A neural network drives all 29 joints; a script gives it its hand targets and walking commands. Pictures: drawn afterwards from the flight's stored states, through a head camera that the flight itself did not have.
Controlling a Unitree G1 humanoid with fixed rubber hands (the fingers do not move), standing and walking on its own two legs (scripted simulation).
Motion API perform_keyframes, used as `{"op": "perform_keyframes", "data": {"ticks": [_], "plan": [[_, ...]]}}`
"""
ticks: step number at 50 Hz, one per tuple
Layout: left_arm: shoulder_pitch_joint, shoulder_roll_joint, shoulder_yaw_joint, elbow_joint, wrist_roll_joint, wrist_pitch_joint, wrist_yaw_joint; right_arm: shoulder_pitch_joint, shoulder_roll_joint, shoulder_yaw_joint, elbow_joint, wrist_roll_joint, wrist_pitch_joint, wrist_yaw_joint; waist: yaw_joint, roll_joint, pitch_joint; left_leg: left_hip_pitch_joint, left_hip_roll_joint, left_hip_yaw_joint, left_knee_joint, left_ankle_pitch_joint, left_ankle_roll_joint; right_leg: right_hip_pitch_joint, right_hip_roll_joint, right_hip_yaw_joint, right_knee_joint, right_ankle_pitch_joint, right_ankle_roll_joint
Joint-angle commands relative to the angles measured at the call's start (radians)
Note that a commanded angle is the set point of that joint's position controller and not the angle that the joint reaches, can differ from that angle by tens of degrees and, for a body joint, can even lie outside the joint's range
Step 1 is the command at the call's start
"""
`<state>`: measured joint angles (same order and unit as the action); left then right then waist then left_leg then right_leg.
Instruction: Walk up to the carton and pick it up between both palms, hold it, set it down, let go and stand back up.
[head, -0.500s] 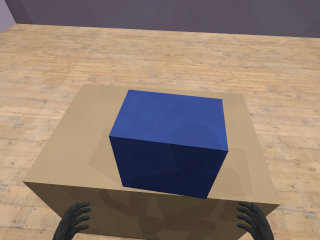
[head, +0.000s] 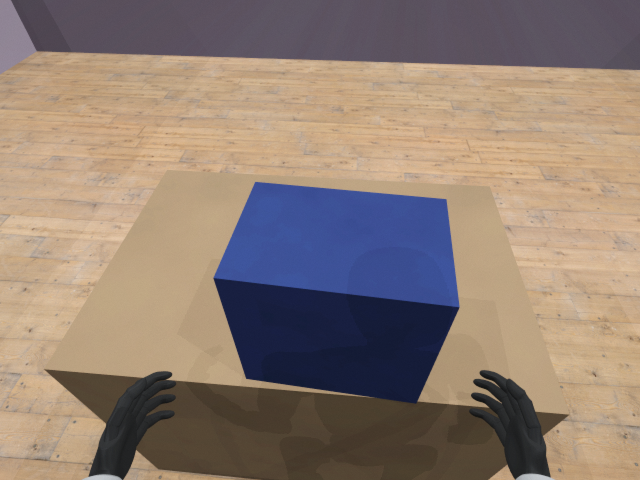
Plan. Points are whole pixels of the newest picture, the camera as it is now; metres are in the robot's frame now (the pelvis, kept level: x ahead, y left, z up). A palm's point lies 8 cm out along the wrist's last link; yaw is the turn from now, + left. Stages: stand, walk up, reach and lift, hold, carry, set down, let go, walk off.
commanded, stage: reach and lift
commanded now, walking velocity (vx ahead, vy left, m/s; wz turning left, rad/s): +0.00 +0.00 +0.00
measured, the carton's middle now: (338, 296) +0.39 +0.00 -0.01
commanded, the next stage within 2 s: none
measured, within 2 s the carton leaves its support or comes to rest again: neither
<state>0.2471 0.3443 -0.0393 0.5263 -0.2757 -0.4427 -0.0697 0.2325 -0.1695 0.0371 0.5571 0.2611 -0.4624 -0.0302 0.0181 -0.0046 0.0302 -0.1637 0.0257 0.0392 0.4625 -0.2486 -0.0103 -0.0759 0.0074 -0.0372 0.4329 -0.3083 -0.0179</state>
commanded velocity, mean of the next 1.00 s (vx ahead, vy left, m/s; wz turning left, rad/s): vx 0.00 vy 0.00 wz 0.00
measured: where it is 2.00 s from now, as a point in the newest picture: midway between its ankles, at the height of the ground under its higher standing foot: outside the picture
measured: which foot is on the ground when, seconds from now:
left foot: down 0.00-1.00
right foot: down 0.00-1.00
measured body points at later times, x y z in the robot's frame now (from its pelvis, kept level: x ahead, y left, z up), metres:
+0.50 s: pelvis +0.00 +0.00 +0.01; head -0.01 +0.00 +0.46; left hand +0.27 +0.25 +0.05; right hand +0.26 -0.23 +0.04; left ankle +0.00 +0.12 -0.74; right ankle -0.04 -0.11 -0.74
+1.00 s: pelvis +0.00 +0.00 +0.01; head +0.01 +0.00 +0.46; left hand +0.34 +0.25 +0.11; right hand +0.32 -0.25 +0.09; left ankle +0.00 +0.12 -0.74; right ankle -0.04 -0.11 -0.74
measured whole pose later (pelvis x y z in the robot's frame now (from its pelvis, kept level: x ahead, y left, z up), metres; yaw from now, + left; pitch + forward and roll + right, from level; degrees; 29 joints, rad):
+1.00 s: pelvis +0.00 +0.00 +0.01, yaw -2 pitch +0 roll +0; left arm -0.25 0.39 0.16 0.22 -0.28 0.32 -0.07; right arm -0.20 -0.36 -0.01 0.22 0.38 0.21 -0.10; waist 0.00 0.00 0.01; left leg -0.15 0.03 0.05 0.31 -0.16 -0.01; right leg -0.07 0.02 0.00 0.28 -0.21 -0.02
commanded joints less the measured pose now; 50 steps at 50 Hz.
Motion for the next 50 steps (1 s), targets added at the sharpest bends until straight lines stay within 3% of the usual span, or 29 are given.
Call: {"op": "perform_keyframes", "data": {"ticks": [1, 7, 21, 29, 50], "plan": [[-0.132, 0.151, 0.058, -0.117, -0.022, -0.019, -0.001, -0.129, -0.113, -0.019, -0.126, 0.021, -0.028, -0.008, -0.005, 0.028, -0.091, 0.141, -0.025, -0.040, -0.011, 0.306, -0.036, -0.136, -0.011, 0.071, -0.089, 0.216, -0.003], [-0.233, 0.166, 0.063, -0.168, -0.043, 0.073, 0.002, -0.210, -0.146, -0.021, -0.186, 0.038, 0.058, -0.024, -0.010, 0.038, -0.121, 0.165, -0.023, -0.039, -0.030, 0.321, -0.036, -0.138, -0.008, 0.066, -0.108, 0.224, -0.002], [-0.394, 0.161, 0.128, -0.321, -0.027, 0.374, 0.001, -0.335, -0.205, -0.074, -0.394, 0.044, 0.356, -0.052, 0.002, 0.023, -0.146, 0.245, -0.023, -0.033, -0.108, 0.361, -0.022, -0.123, 0.002, 0.064, -0.196, 0.229, 0.000], [-0.519, 0.176, 0.163, -0.403, -0.028, 0.479, 0.009, -0.430, -0.226, -0.108, -0.492, 0.045, 0.480, -0.053, 0.002, 0.018, -0.202, 0.241, -0.022, -0.020, -0.123, 0.349, -0.005, -0.106, 0.000, 0.072, -0.202, 0.240, 0.007], [-0.827, 0.228, 0.278, -0.448, -0.006, 0.763, 0.002, -0.747, -0.364, -0.108, -0.476, 0.134, 0.651, -0.071, -0.028, 0.013, -0.344, 0.255, -0.029, -0.015, -0.106, 0.456, -0.010, -0.052, 0.023, 0.056, -0.168, 0.454, 0.028]]}}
